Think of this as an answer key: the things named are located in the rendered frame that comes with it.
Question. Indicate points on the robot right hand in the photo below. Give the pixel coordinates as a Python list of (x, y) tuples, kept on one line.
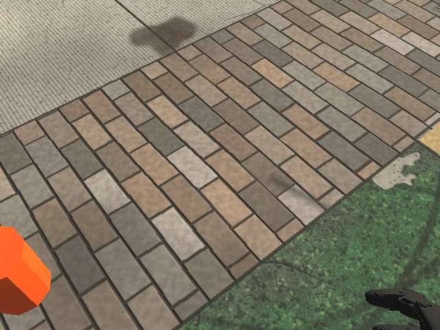
[(408, 302)]

